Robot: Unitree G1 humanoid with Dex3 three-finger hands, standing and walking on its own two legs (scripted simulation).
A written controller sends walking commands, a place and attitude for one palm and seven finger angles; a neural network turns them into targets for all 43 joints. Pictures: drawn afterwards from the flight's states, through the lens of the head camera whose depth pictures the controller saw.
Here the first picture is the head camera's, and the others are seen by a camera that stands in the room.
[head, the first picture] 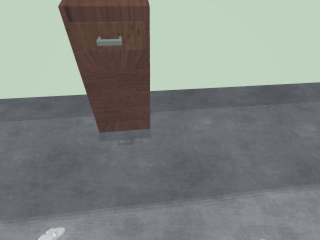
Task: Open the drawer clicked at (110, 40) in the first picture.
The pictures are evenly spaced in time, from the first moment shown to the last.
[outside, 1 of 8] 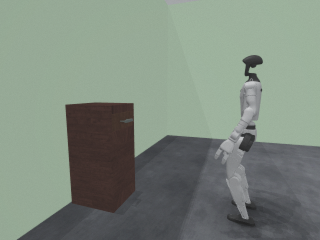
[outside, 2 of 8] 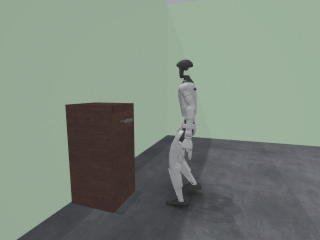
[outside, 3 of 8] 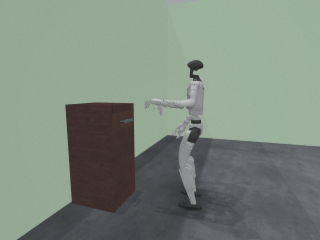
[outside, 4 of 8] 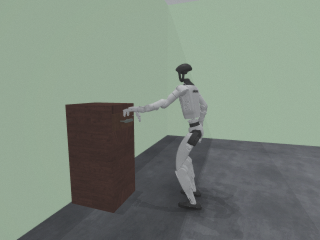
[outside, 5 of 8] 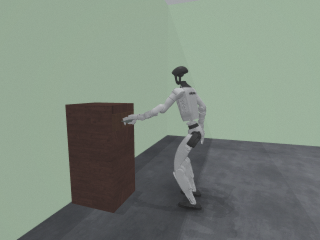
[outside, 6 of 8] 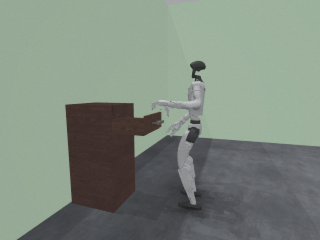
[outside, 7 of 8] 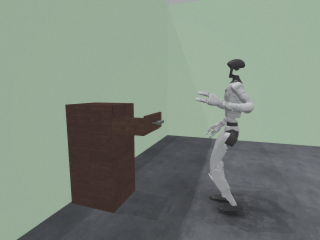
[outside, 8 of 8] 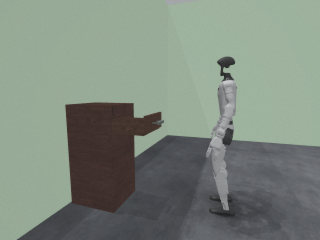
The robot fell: no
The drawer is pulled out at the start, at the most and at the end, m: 0.00 0.30 0.30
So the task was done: yes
